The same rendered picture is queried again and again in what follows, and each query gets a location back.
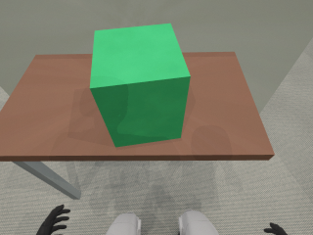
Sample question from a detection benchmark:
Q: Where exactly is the right robot thigh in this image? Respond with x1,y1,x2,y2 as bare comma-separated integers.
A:
178,211,219,235

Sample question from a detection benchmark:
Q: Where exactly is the left robot thigh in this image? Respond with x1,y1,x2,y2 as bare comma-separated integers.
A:
106,212,142,235

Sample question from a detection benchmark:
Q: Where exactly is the robot thigh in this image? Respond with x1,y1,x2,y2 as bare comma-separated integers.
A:
106,212,142,235
178,211,219,235

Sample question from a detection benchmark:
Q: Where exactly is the table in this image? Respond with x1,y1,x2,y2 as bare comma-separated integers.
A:
0,52,275,200

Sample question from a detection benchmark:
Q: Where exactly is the right robot hand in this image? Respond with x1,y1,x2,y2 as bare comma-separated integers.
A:
263,222,288,235

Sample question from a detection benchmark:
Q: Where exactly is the carton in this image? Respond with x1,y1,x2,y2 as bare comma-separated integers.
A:
90,23,191,148

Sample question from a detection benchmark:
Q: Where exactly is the left robot hand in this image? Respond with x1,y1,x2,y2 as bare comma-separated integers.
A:
36,204,70,235

